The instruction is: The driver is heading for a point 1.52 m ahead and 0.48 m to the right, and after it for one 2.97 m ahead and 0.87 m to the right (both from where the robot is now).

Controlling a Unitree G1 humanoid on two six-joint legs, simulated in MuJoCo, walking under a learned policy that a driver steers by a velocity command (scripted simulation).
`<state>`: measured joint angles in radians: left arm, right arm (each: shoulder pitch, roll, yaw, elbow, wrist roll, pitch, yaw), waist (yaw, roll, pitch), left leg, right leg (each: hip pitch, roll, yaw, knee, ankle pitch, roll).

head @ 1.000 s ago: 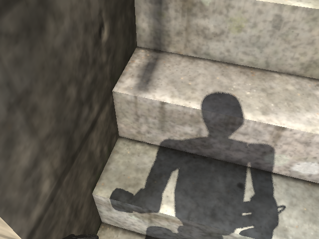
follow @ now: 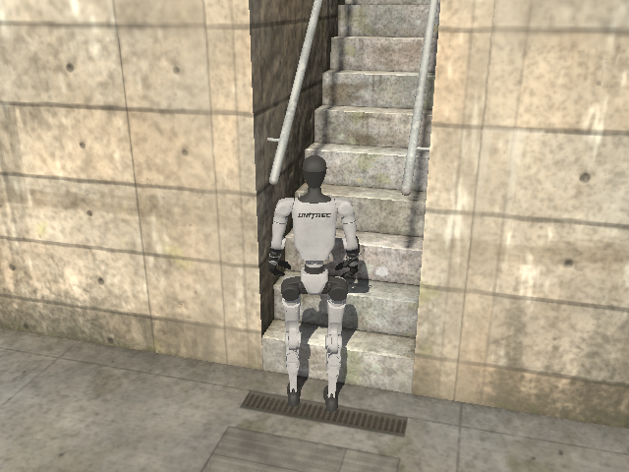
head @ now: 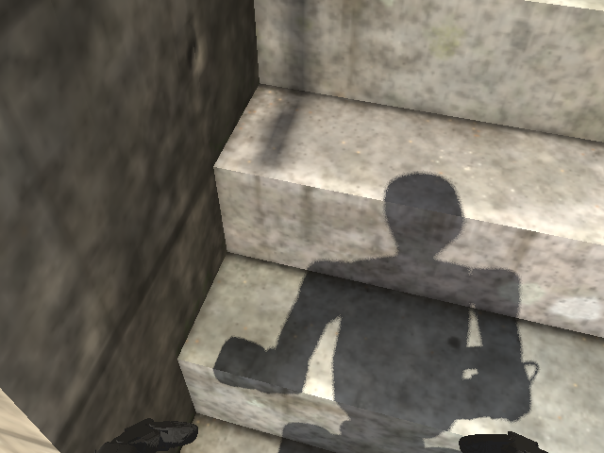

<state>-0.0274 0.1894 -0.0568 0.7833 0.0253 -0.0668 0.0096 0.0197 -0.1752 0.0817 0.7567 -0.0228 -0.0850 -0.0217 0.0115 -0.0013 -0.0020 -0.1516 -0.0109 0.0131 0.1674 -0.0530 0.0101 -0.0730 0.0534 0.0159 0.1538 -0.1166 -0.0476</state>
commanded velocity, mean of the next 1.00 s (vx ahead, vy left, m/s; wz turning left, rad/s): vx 1.00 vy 0.00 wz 0.00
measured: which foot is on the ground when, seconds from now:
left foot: down 0.00-1.00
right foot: down 0.00-1.00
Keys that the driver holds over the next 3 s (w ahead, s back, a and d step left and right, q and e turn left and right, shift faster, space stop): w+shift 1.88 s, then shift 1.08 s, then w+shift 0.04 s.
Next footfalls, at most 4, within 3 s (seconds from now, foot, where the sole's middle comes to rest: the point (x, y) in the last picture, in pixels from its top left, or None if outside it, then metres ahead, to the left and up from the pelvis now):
none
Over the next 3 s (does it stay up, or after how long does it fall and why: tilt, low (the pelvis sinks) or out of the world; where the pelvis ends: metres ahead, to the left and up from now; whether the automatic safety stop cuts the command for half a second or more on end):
stays up -0.01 0.00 -0.01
